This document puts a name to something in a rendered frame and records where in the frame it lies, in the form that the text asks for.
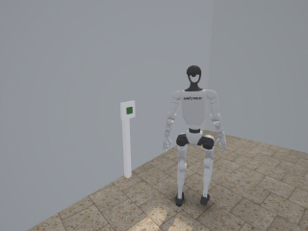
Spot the panel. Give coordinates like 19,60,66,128
120,100,136,178

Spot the right robot hand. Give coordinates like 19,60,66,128
216,137,226,152

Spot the robot head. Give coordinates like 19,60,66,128
185,65,203,91

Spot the robot torso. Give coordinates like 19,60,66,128
181,88,208,145

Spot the left robot hand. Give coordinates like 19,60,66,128
163,137,172,153

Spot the right robot upper arm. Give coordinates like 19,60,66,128
205,90,219,122

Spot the left robot upper arm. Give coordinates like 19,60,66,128
167,90,182,120

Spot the button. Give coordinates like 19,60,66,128
126,107,133,115

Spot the right robot forearm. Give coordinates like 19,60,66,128
214,114,225,140

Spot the left robot forearm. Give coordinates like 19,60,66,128
164,113,173,138

